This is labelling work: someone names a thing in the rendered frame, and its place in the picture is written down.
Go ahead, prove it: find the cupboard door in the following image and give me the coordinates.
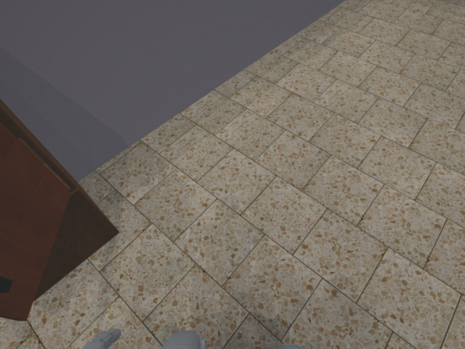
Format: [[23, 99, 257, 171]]
[[0, 122, 71, 321]]

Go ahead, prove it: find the left robot thigh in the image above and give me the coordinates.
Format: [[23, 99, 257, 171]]
[[161, 330, 206, 349]]

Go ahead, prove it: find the robot left hand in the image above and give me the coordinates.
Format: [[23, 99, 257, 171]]
[[82, 329, 121, 349]]

